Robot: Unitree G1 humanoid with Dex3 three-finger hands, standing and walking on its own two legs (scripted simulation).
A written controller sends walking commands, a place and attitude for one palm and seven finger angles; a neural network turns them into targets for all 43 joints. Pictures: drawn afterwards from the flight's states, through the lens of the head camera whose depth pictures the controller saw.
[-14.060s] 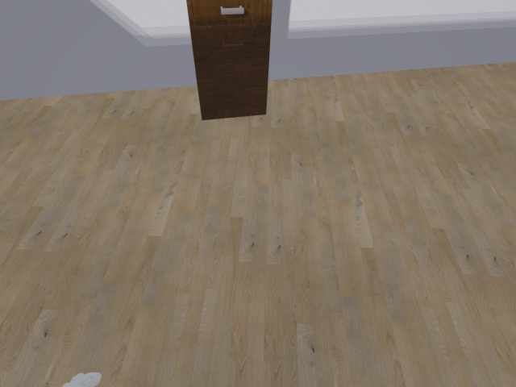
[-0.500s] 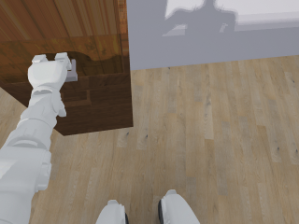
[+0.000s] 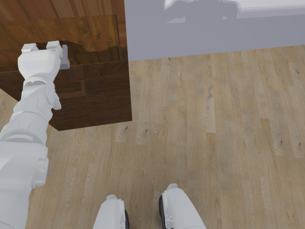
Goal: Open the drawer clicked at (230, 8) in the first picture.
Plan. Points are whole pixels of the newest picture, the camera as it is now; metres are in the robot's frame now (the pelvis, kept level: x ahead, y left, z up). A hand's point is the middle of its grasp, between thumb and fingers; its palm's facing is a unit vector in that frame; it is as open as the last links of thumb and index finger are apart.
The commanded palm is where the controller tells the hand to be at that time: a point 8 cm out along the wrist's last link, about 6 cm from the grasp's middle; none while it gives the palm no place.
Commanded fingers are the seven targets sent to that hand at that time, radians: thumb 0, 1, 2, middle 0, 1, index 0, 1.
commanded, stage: lower the fingers behind the handle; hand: left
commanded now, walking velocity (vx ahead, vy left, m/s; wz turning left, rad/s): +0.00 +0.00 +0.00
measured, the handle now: (45, 57) +0.57 +0.23 +0.01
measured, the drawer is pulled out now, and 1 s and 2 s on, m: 0.00 0.00 0.09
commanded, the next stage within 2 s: close the thumb around the handle in 0.28 s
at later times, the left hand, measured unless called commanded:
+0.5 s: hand (48, 79) +0.52 +0.23 -0.02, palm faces -0.06 -0.03 -1.00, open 13.5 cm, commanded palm +0.51 +0.22 +0.03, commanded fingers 0.00 -0.11 0.47 -0.33 -1.24 -0.33 -1.24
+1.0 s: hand (48, 78) +0.52 +0.23 -0.02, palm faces -0.07 -0.03 -1.00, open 5.6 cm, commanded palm +0.51 +0.22 +0.03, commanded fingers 0.00 0.90 0.90 -0.40 -1.35 -0.40 -1.35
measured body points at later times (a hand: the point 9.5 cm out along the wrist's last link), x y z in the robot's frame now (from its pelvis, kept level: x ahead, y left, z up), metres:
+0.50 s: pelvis +0.00 +0.01 +0.00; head +0.17 +0.02 +0.42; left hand +0.52 +0.23 +0.04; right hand -0.01 -0.27 -0.12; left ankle +0.00 +0.10 -0.64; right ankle +0.04 -0.13 -0.64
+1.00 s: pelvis +0.00 +0.01 +0.00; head +0.17 +0.02 +0.42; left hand +0.52 +0.23 +0.04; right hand -0.01 -0.26 -0.12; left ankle +0.00 +0.10 -0.64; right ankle +0.04 -0.13 -0.64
